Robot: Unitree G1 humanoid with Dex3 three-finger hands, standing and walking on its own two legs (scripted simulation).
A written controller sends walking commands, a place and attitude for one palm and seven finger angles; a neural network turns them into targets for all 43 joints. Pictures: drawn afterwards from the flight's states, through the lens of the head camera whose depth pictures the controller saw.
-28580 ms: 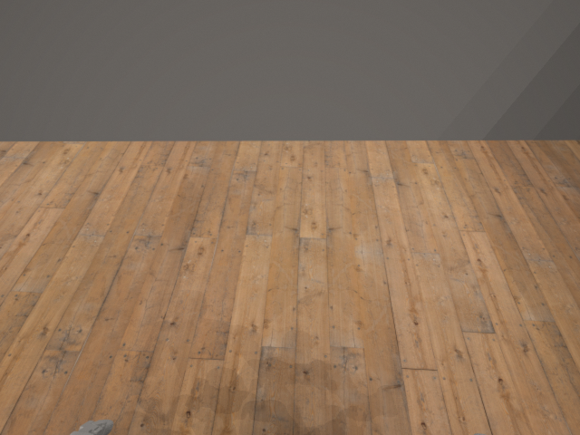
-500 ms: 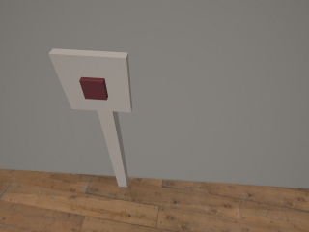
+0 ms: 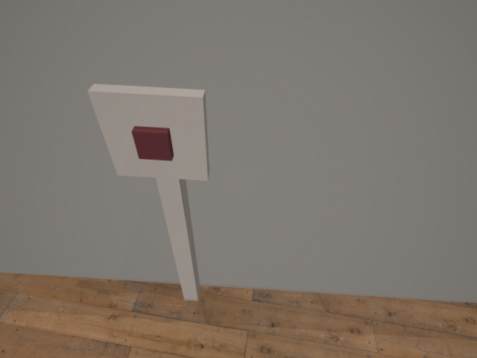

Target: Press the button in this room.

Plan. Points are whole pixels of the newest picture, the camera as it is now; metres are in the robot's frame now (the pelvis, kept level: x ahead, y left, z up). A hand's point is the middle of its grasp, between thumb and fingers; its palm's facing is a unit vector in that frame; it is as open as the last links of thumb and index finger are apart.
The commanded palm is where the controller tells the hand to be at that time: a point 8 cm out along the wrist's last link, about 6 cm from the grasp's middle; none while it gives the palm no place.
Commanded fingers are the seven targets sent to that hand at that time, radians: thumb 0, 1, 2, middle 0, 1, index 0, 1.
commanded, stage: look again from close up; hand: left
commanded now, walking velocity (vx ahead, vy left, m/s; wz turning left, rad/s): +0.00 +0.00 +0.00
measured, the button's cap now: (154, 142) +0.51 +0.21 +0.10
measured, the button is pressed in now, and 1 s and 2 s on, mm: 0 0 0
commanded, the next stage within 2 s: raise the hand and make a fist in 0.26 s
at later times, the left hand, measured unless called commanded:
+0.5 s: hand (100, 346) +0.16 +0.23 -0.05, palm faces +0.29 -0.94 -0.15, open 7.2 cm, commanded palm +0.11 +0.27 -0.05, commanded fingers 0.00 0.90 0.90 -0.42 -0.54 -0.42 -0.54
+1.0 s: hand (107, 321) +0.19 +0.22 -0.01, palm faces +0.03 -1.00 -0.07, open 3.9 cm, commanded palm +0.15 +0.28 +0.00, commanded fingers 0.00 0.90 0.90 -1.11 -1.29 -1.11 -1.29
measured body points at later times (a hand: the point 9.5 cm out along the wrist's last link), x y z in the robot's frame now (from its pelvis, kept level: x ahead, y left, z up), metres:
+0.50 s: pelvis +0.00 +0.01 +0.00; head -0.01 +0.00 +0.45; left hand +0.14 +0.28 -0.03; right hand +0.11 -0.25 -0.11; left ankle +0.00 +0.11 -0.73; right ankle +0.06 -0.10 -0.73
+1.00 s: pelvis +0.02 +0.00 -0.07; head +0.07 +0.01 +0.38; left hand +0.18 +0.27 +0.00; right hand +0.23 -0.21 -0.13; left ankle +0.00 +0.11 -0.73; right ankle +0.05 -0.10 -0.73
